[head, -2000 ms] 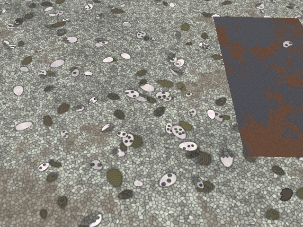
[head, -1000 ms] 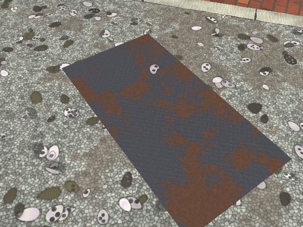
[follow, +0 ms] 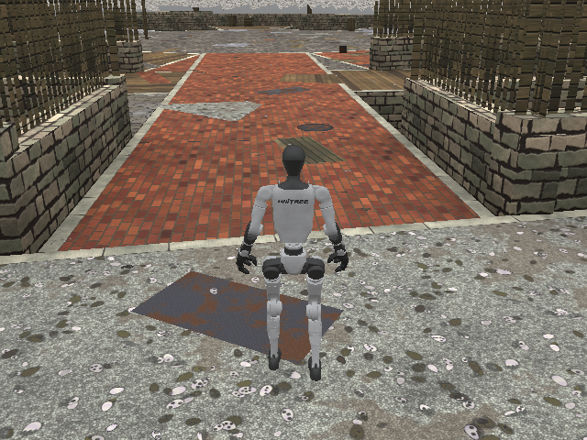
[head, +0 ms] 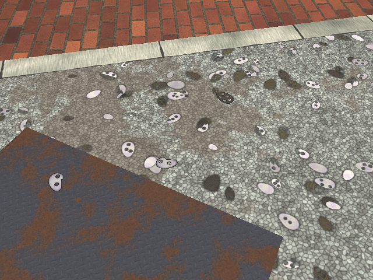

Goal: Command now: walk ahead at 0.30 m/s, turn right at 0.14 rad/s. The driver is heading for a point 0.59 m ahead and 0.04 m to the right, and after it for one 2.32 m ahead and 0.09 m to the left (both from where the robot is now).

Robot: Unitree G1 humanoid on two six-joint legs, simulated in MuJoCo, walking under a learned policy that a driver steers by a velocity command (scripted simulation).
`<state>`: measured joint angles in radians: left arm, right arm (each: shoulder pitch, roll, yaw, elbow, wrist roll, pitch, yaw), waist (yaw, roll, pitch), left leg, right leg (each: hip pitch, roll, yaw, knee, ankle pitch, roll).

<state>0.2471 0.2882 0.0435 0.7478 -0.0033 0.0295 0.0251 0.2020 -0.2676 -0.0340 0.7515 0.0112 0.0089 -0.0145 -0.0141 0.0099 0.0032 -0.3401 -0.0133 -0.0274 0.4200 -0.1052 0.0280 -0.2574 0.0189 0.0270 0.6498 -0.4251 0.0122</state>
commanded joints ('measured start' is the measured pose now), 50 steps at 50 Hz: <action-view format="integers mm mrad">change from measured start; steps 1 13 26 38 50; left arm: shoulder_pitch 146 197 158 -76 130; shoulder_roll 94 122 152 36 308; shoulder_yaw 27 23 29 8 97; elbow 18 56 38 -14 -95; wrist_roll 6 1 -44 -13 5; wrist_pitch -28 -96 -136 -102 -94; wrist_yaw -7 -6 -26 -36 -52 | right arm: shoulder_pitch -55 -215 172 41 223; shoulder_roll -183 -60 -192 -157 -67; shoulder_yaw -53 -22 -54 -52 -3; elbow -70 -130 -33 22 -14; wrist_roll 17 7 -4 -18 -44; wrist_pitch -6 -91 -81 -118 -70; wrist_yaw -9 56 43 28 0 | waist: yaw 74 106 -97 -8 35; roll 165 -138 176 39 -293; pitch -40 100 -201 67 -453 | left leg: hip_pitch -75 -375 609 161 -270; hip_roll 163 62 369 212 -95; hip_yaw -221 46 -569 46 30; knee -224 288 -149 -341 999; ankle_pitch -505 80 -372 121 -598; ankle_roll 97 -65 229 172 -96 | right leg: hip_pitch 211 219 -501 -371 631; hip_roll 30 -210 -56 -146 -422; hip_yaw -81 135 100 23 704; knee -259 -531 672 113 -175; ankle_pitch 135 238 -70 496 956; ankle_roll -80 -191 -35 -13 -453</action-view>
